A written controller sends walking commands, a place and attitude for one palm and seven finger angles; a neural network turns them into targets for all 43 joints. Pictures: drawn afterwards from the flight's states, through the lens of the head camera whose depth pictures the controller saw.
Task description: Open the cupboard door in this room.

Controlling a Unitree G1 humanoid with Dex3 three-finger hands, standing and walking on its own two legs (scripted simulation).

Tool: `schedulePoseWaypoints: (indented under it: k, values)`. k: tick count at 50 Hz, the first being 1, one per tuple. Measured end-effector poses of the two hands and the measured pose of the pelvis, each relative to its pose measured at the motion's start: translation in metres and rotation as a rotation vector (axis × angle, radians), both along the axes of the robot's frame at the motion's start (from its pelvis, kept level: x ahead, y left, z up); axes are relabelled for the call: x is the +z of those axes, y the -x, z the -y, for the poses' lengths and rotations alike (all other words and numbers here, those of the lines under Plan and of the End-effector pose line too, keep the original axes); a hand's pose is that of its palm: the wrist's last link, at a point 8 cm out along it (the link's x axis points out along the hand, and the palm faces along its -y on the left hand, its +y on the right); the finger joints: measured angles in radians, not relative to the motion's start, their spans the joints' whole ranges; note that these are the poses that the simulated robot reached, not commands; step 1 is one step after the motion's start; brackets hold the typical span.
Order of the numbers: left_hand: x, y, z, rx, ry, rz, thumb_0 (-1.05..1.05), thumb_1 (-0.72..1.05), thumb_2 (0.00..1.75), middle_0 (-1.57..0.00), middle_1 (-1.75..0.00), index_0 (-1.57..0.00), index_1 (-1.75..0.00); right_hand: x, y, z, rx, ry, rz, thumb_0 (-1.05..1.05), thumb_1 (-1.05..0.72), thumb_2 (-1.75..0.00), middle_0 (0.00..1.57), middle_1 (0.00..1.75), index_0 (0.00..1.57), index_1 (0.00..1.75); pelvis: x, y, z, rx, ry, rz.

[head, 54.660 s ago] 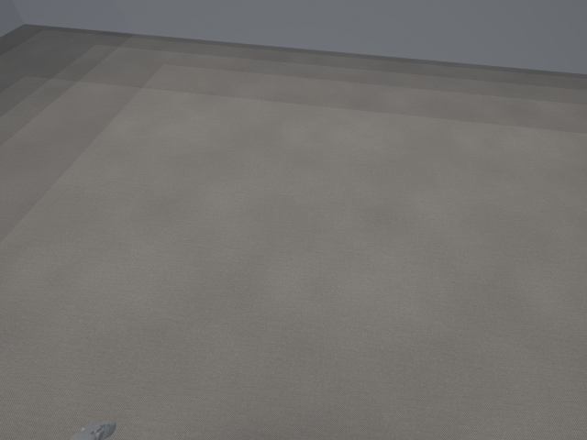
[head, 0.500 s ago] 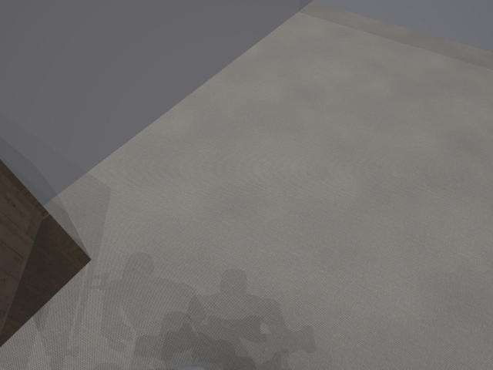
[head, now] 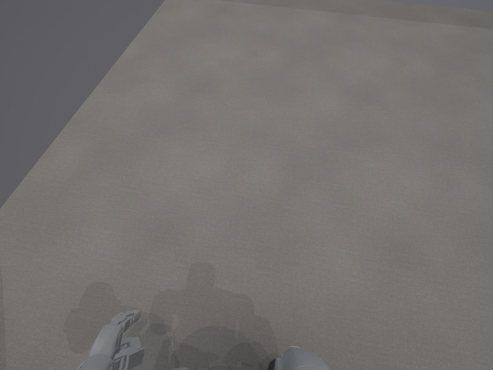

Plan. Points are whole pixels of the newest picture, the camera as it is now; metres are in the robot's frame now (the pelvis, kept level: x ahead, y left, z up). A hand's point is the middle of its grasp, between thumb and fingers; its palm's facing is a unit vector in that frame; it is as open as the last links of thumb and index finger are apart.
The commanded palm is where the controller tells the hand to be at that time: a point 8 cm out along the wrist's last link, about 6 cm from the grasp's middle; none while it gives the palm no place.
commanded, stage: walk to a spot facing it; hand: left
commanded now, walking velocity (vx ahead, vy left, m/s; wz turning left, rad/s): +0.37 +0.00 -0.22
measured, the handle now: out of the picture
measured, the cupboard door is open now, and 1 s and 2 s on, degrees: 39 39 39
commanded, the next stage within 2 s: turn to face it in 0.68 s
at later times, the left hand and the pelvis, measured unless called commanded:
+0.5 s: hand (156, 280) +0.29 +0.19 -0.14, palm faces -0.12 -0.98 -0.17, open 7.3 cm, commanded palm none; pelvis +0.22 +0.00 +0.03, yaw -9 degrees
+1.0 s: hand (201, 208) +0.48 +0.11 -0.18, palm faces -0.08 -0.98 -0.16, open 7.3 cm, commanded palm none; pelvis +0.45 -0.06 +0.01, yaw -7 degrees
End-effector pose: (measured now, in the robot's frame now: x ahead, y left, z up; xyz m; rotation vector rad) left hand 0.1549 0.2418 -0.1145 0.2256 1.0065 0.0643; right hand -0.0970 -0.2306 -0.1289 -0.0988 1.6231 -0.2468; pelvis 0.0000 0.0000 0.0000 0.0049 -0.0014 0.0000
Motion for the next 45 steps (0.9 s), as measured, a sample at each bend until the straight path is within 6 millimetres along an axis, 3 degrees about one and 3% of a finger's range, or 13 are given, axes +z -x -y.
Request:
schedulePoseWaypoints:
  k: [6, 12, 16, 19, 23, 30, 34, 38, 45]
  values:
    - [0.002, 0.001, 0.018, 0.008, 0.015, -0.148, -0.01, 0.92, 0.9, -0.2, -0.3, -0.2, -0.3, 0.013, -0.127, 0.014, 0.008, 0.033, 0.244, 0.01, -0.91, -0.9, 0.2, 0.3, 0.2, 0.3, 0.02, -0.046, 0.004, -0.046, 0.003, -0.008]
    - [-0.003, -0.012, -0.001, 0.055, 0.018, -0.232, -0.01, 0.94, 0.9, -0.2, -0.3, -0.21, -0.3, 0.027, -0.249, 0.006, 0.065, 0.038, 0.439, 0.0, -0.91, -0.9, 0.19, 0.3, 0.2, 0.3, 0.024, -0.104, -0.004, -0.073, 0.016, -0.007]
    - [-0.02, -0.028, -0.016, 0.069, 0.021, -0.299, -0.01, 0.93, 0.9, -0.2, -0.3, -0.21, -0.3, 0.02, -0.31, -0.002, 0.091, 0.067, 0.529, 0.0, -0.9, -0.9, 0.2, 0.3, 0.2, 0.3, 0.009, -0.148, -0.016, -0.105, 0.032, -0.004]
    - [-0.02, -0.053, -0.018, 0.045, 0.008, -0.333, 0.0, 0.92, 0.9, -0.2, -0.3, -0.2, -0.3, 0.02, -0.323, -0.007, 0.068, 0.063, 0.516, 0.0, -0.9, -0.9, 0.2, 0.3, 0.2, 0.3, 0.011, -0.173, -0.015, -0.126, 0.005, -0.006]
    - [-0.006, -0.108, -0.006, 0.016, 0.016, -0.301, 0.0, 0.92, 0.9, -0.2, -0.3, -0.2, -0.3, 0.021, -0.316, -0.006, 0.01, 0.055, 0.412, -0.01, -0.93, -0.9, 0.2, 0.3, 0.21, 0.3, 0.022, -0.207, -0.008, -0.146, -0.008, -0.021]
    - [0.004, -0.223, 0.044, -0.096, 0.015, -0.213, 0.0, 0.91, 0.9, -0.2, -0.3, -0.2, -0.3, 0.01, -0.289, 0.016, -0.109, 0.013, 0.191, 0.0, -0.92, -0.9, 0.2, 0.3, 0.21, 0.3, 0.022, -0.271, 0.022, -0.191, -0.01, -0.018]
    - [-0.006, -0.273, 0.07, -0.093, 0.003, -0.145, 0.0, 0.91, 0.9, -0.2, -0.3, -0.2, -0.3, -0.006, -0.295, 0.033, -0.142, -0.016, 0.081, 0.0, -0.92, -0.9, 0.2, 0.3, 0.2, 0.3, 0.007, -0.307, 0.046, -0.188, -0.012, -0.004]
    - [-0.001, -0.29, 0.082, -0.047, 0.0, -0.177, -0.01, 0.92, 0.9, -0.2, -0.3, -0.2, -0.3, 0.005, -0.35, 0.051, -0.132, 0.002, 0.106, 0.0, -0.91, -0.9, 0.2, 0.3, 0.2, 0.3, 0.018, -0.341, 0.058, -0.175, 0.004, -0.01]
    - [-0.01, -0.306, 0.081, -0.011, 0.015, -0.308, -0.01, 0.93, 0.9, -0.2, -0.3, -0.2, -0.3, 0.017, -0.491, 0.065, -0.06, 0.03, 0.306, 0.0, -0.91, -0.9, 0.19, 0.3, 0.2, 0.3, 0.023, -0.407, 0.065, -0.149, 0.012, -0.01]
